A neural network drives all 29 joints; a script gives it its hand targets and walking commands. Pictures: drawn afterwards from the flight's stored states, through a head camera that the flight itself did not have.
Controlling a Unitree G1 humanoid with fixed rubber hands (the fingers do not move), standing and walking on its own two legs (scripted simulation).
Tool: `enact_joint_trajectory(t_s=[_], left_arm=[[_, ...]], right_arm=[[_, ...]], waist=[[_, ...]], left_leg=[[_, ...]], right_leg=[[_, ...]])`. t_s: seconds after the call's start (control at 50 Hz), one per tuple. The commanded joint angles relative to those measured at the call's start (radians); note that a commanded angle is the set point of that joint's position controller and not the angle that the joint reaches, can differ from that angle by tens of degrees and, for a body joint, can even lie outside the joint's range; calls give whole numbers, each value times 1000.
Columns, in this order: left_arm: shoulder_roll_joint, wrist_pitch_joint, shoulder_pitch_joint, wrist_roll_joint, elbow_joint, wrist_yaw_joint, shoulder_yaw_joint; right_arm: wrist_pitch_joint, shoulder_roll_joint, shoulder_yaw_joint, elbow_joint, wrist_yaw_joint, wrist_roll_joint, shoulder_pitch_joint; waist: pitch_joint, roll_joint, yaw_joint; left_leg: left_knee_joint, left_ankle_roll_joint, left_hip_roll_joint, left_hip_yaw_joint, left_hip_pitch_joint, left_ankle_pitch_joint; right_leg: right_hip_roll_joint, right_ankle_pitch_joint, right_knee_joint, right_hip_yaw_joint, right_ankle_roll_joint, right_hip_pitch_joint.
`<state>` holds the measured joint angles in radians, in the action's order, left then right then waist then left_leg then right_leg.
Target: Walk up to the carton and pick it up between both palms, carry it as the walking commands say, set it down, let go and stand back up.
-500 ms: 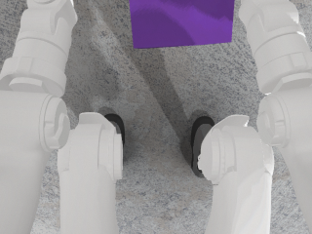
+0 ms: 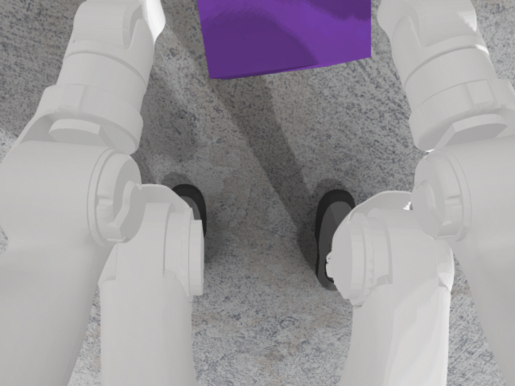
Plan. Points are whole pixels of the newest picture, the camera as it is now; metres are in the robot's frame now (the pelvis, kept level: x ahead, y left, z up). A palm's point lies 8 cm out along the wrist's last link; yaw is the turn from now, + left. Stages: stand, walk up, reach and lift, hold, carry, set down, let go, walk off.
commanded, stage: reach and lift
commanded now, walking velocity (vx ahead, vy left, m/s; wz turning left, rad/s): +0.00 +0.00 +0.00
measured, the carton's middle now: out of the picture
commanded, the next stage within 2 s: none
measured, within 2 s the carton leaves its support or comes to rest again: leaves its support in 0.76 s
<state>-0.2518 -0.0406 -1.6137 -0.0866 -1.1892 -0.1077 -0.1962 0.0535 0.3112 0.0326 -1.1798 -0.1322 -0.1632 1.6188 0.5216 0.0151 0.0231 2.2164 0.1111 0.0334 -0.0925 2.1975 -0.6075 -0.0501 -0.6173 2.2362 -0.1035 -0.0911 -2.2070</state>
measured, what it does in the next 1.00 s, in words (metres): stands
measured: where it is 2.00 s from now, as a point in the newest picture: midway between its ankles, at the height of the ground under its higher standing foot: (259, 252)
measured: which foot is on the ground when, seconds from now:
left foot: down 0.00-1.00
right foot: down 0.00-1.00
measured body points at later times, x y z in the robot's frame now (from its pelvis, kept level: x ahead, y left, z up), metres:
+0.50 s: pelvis +0.01 +0.00 -0.02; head +0.39 +0.00 +0.21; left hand +0.58 +0.15 -0.20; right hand +0.58 -0.12 -0.20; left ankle +0.11 +0.15 -0.33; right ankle +0.10 -0.14 -0.33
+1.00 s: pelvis +0.00 +0.00 +0.00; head +0.38 +0.00 +0.22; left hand +0.58 +0.15 -0.17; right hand +0.58 -0.11 -0.18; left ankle +0.11 +0.15 -0.33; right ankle +0.10 -0.14 -0.33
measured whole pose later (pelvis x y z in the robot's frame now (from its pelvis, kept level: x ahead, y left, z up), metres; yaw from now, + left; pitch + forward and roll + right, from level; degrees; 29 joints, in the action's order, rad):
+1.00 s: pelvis +0.00 +0.00 +0.00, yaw -1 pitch +31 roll +1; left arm -0.21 -0.23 -1.59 -0.03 -1.00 -0.15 -0.29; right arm 0.24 0.26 0.17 -0.98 -0.12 -0.04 1.57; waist 0.52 0.00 0.04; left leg 2.24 0.12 0.06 -0.11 2.17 -0.62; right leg -0.07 -0.63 2.26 -0.11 -0.11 -2.17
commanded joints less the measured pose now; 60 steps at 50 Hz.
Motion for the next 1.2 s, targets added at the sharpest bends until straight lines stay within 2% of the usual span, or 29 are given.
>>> enact_joint_trajectory(t_s=[0.0,0.12,0.14,0.16,0.2,0.26,0.3,0.34,0.36,0.38,0.44,0.46,0.48,0.5,0.52,0.56,0.62,0.64,0.66,0.68,0.78,0.8,0.88,1.0,1.02,1.04,1.08,1.1,1.18], left_arm=[[124,21,-271,30,141,36,10],[583,-28,-392,54,153,176,83],[699,-48,-402,43,149,207,103],[759,-58,-385,58,145,228,89],[821,-80,-380,55,171,263,114],[867,-93,-322,74,163,285,95],[898,-97,-325,57,196,296,113],[925,-105,-313,50,202,305,123],[929,-104,-312,48,204,308,132],[920,-100,-312,47,219,306,124],[959,-109,-325,32,227,310,158],[948,-101,-330,31,233,311,148],[974,-110,-304,43,209,313,137],[940,-108,-306,40,212,315,128],[949,-102,-318,42,221,309,133],[970,-109,-332,17,217,310,156],[968,-105,-354,7,265,300,175],[995,-110,-352,8,242,303,169],[969,-111,-344,7,244,298,178],[992,-113,-374,-20,261,298,186],[1040,-135,-384,-22,270,294,203],[1057,-140,-381,-27,275,293,204],[1069,-153,-439,-27,329,286,230],[1078,-175,-533,-43,413,286,270],[1082,-186,-486,-19,351,289,232],[1106,-190,-514,-44,387,292,270],[1089,-205,-511,-12,360,293,244],[1106,-211,-490,9,318,291,224],[1102,-214,-544,-8,427,284,269]], right_arm=[[-19,-196,-32,150,63,32,344],[26,-713,-58,150,196,77,410],[35,-790,-75,193,224,83,475],[41,-844,-75,220,243,93,479],[61,-897,-54,215,270,104,421],[67,-962,-86,272,293,106,427],[72,-976,-74,245,303,88,412],[80,-1004,-64,244,310,92,381],[77,-983,-63,258,307,88,387],[84,-1016,-67,248,308,99,373],[80,-1018,-55,245,309,93,377],[83,-1023,-64,243,312,92,360],[79,-1033,-71,256,309,90,383],[84,-1042,-85,265,309,81,394],[80,-1039,-87,265,305,78,378],[84,-1024,-89,253,300,84,396],[83,-1050,-126,284,301,45,425],[82,-1033,-90,266,304,61,406],[78,-1056,-134,314,301,30,425],[77,-1017,-135,345,295,40,472],[90,-1063,-132,373,288,23,492],[91,-1041,-141,406,280,29,529],[105,-1093,-172,448,271,-4,566],[146,-1144,-168,450,272,18,582],[147,-1122,-161,454,269,23,625],[150,-1126,-162,478,266,31,604],[167,-1133,-135,453,268,53,612],[170,-1114,-118,449,271,66,627],[191,-1147,-145,483,278,73,605]], waist=[[-1281,23,59],[-1209,39,71],[-1196,51,41],[-1172,71,50],[-1155,44,29],[-1158,80,62],[-1158,45,71],[-1146,43,42],[-1154,26,50],[-1145,68,46],[-1169,14,29],[-1162,49,32],[-1168,16,57],[-1164,82,58],[-1164,64,61],[-1195,53,32],[-1253,57,71],[-1230,31,32],[-1284,30,75],[-1301,62,36],[-1447,45,32],[-1491,49,-1],[-1619,48,42],[-1739,71,19],[-1710,43,31],[-1762,38,-1],[-1762,28,-8],[-1721,5,6],[-1837,27,-2]], left_leg=[[-148,-45,63,188,-599,459],[-137,-45,87,194,-520,403],[-132,-53,96,179,-515,394],[-126,-57,102,188,-507,394],[-120,-59,100,195,-482,372],[-102,-70,103,201,-460,405],[-99,-65,103,210,-468,439],[-107,-76,105,193,-465,426],[-87,-68,101,202,-479,453],[-105,-73,109,199,-450,437],[-104,-68,113,189,-470,465],[-96,-74,111,193,-455,469],[-93,-74,112,203,-455,471],[-98,-84,105,199,-433,455],[-97,-82,105,200,-425,466],[-99,-79,105,195,-460,457],[-92,-82,107,200,-494,506],[-106,-80,109,193,-488,491],[-96,-82,106,205,-535,508],[-93,-80,107,194,-521,509],[-114,-75,112,209,-592,510],[-113,-79,110,207,-607,501],[-126,-77,106,222,-667,514],[-157,-77,109,233,-696,486],[-156,-78,106,239,-667,457],[-168,-76,109,239,-686,460],[-187,-76,106,246,-669,401],[-198,-71,108,248,-658,383],[-217,-77,118,244,-725,430]], right_leg=[[-71,413,-180,149,20,602],[-88,392,-166,156,31,574],[-89,372,-147,169,29,543],[-91,360,-150,175,28,535],[-97,358,-149,176,40,538],[-102,394,-132,190,33,547],[-105,418,-135,176,43,533],[-105,399,-117,192,50,507],[-101,413,-126,185,52,491],[-101,421,-125,192,48,514],[-102,441,-116,197,58,507],[-98,446,-114,189,54,507],[-105,451,-125,178,57,522],[-100,451,-124,188,47,532],[-104,472,-121,181,51,542],[-99,452,-119,195,54,542],[-103,498,-111,191,53,568],[-107,477,-120,194,57,545],[-104,490,-122,191,54,582],[-105,502,-118,193,53,593],[-105,488,-127,225,57,639],[-105,490,-131,231,51,675],[-109,514,-146,227,47,742],[-105,483,-177,238,48,771],[-102,457,-179,230,48,766],[-106,458,-189,236,48,770],[-100,412,-205,243,47,780],[-96,382,-208,251,49,723],[-100,435,-226,242,48,784]])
